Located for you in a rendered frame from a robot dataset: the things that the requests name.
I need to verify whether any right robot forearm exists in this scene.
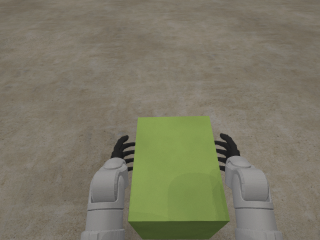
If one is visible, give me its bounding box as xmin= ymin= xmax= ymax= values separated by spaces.
xmin=225 ymin=155 xmax=284 ymax=240

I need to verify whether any left robot forearm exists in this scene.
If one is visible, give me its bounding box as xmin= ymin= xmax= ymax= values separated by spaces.
xmin=80 ymin=157 xmax=129 ymax=240

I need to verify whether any carton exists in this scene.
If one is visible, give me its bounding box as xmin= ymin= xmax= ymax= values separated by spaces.
xmin=128 ymin=116 xmax=230 ymax=240

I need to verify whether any right robot hand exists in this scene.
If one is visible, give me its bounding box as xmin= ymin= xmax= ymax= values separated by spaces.
xmin=214 ymin=133 xmax=240 ymax=172

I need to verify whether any left robot hand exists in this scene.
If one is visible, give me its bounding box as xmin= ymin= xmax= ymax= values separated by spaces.
xmin=111 ymin=135 xmax=136 ymax=172

